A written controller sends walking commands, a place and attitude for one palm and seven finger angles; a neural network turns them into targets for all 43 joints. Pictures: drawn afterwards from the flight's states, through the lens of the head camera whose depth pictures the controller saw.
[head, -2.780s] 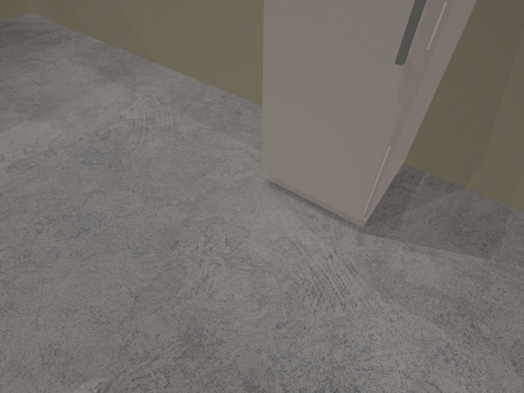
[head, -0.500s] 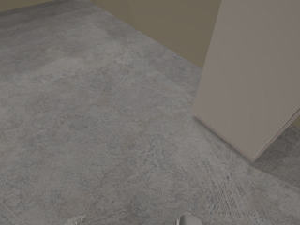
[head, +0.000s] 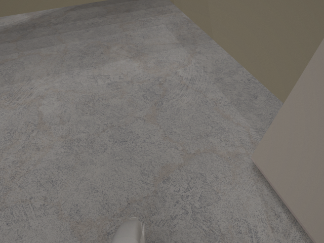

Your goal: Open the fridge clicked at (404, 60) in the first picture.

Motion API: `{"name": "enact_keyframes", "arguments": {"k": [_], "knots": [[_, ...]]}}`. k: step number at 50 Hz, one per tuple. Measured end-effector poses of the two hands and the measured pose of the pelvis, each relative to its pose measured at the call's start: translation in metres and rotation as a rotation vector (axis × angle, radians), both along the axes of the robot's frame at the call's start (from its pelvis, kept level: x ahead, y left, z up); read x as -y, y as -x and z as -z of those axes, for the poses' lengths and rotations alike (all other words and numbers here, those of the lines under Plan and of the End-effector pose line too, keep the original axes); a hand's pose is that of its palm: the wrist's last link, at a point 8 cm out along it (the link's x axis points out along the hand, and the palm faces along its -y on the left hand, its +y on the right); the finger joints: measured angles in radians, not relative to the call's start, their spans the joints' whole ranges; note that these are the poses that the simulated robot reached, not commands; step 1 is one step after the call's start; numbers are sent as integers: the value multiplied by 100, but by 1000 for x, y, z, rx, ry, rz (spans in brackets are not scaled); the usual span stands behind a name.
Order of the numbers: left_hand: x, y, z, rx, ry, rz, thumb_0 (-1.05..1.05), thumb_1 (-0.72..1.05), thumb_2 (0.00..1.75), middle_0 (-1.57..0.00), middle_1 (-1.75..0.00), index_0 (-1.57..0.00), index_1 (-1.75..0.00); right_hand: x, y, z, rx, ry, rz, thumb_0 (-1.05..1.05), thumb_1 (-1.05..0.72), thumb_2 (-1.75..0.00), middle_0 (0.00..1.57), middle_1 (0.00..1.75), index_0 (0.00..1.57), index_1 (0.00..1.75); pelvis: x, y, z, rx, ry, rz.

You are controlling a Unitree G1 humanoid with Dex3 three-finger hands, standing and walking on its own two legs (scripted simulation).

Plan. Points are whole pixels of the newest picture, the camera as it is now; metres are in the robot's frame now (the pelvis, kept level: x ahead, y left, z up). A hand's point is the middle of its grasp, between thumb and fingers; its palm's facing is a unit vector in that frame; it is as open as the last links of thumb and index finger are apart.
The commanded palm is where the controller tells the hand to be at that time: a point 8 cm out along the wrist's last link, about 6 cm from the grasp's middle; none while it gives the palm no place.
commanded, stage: walk to a spot facing it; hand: right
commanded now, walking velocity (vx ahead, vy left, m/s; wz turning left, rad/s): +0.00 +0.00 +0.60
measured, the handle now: out of the picture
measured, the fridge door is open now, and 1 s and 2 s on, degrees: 0 0 0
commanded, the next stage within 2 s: turn to face it in 0.14 s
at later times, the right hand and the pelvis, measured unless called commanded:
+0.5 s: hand (220, 207) +0.26 -0.15 -0.16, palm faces -0.11 +0.97 -0.21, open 7.3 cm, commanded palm none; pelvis +0.14 +0.02 -0.01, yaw +7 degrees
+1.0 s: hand (251, 224) +0.22 -0.23 -0.17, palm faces +0.17 +0.95 -0.25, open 7.4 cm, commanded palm none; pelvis +0.17 -0.01 +0.00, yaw -8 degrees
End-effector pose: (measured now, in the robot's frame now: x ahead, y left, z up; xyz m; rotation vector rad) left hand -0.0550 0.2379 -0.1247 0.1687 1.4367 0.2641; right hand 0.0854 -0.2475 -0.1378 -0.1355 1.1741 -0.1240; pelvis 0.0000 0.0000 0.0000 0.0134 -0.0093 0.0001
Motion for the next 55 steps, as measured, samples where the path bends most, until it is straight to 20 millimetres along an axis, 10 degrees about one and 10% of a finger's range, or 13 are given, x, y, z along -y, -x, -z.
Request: {"name": "enact_keyframes", "arguments": {"k": [7,12,18,23,30,41,55], "knots": [[17,2,23,-142,84,-148,0,91,90,-20,-30,-20,-30,-46,-114,12,35,-10,-162,1,-91,-90,20,30,20,30,-15,-60,19,-8,6,-81],[3,-51,45,-109,106,-185,1,91,90,-21,-30,-20,-30,-67,-155,21,70,8,-194,0,-91,-90,20,30,20,30,-29,-92,31,8,16,-138],[-21,-163,35,160,60,-137,1,91,90,-20,-30,-20,-30,-63,-160,5,5,59,-207,0,-92,-90,20,30,20,30,-28,-112,15,4,13,-178],[-17,-213,24,253,58,-84,0,91,90,-20,-30,-20,-30,-52,-171,-5,32,55,-179,0,-92,-90,20,30,20,30,-20,-132,9,1,0,-142],[3,-239,17,178,34,33,0,93,90,-20,-30,-20,-30,-28,-170,10,73,-13,-44,0,-91,-90,20,30,20,30,2,-152,13,1,-26,-34],[33,-251,-1,96,22,122,0,91,90,-21,-30,-20,-30,29,-113,11,-133,20,99,1,-91,-90,20,30,20,30,25,-164,-1,-38,-30,54],[-17,-291,14,90,39,224,0,91,90,-21,-30,-21,-30,8,-146,-13,12,91,187,1,-91,-90,20,30,20,30,-14,-170,3,-46,-1,207]]}}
